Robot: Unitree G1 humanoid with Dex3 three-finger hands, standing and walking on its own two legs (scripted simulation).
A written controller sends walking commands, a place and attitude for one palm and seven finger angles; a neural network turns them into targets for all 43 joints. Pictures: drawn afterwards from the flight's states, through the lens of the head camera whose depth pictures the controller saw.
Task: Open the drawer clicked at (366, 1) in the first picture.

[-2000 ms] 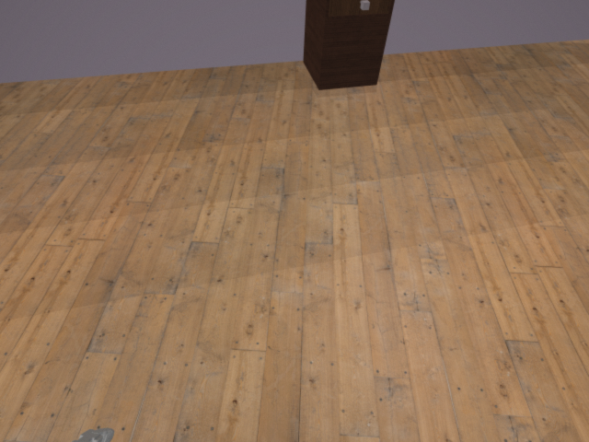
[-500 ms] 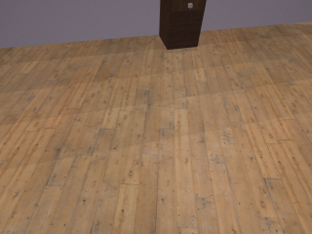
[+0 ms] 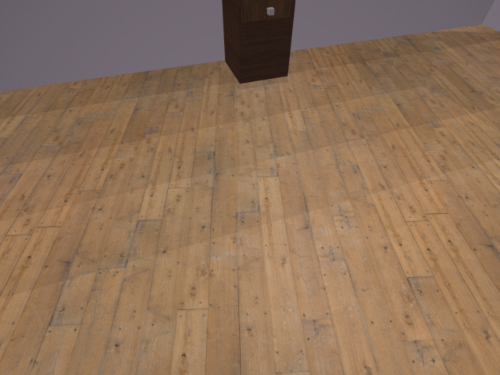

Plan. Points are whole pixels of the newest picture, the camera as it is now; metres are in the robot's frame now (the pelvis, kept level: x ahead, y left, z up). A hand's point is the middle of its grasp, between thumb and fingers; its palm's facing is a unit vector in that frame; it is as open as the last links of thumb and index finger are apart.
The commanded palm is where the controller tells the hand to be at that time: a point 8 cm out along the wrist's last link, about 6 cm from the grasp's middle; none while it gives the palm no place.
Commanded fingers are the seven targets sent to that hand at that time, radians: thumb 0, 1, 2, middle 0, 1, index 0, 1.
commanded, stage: walk to a spot facing it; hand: left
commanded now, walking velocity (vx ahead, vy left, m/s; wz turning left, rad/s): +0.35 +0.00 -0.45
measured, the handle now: (269, 10) +2.45 +0.04 -0.22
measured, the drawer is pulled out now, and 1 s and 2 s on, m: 0.00 0.00 0.00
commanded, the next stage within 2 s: none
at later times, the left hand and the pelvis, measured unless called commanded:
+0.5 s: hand out of the picture +0.11 +0.20 -0.18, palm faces -0.04 -0.99 -0.15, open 7.4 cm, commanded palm none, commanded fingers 0.00 0.90 0.90 -0.20 -0.30 -0.20 -0.30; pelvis +0.18 +0.03 -0.01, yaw -10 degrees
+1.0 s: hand (231, 205) +0.57 +0.10 -0.16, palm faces -0.37 -0.91 -0.18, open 7.4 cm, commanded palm none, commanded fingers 0.00 0.90 0.90 -0.20 -0.30 -0.20 -0.30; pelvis +0.39 -0.02 -0.01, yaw -18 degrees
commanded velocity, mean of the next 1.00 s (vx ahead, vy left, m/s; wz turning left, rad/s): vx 0.37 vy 0.00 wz -0.22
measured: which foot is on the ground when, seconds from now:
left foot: down 0.00-0.06, up 0.08-0.48, down 0.50-1.00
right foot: down 0.00-0.50, up 0.52-0.98, down 1.00-1.00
